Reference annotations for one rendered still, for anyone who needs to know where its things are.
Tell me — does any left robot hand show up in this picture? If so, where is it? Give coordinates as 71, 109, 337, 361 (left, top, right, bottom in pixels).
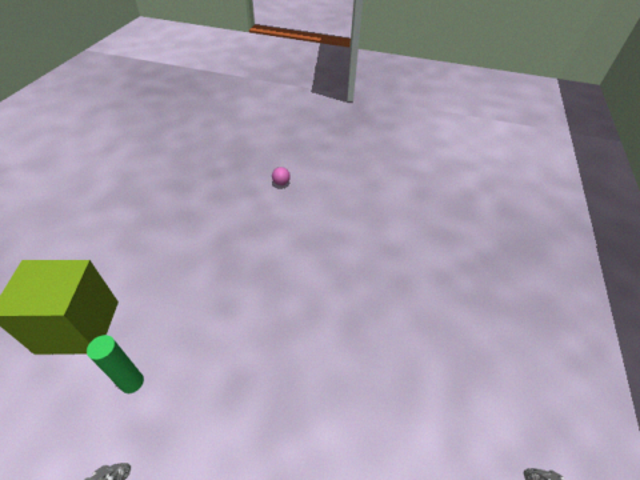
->
84, 463, 131, 480

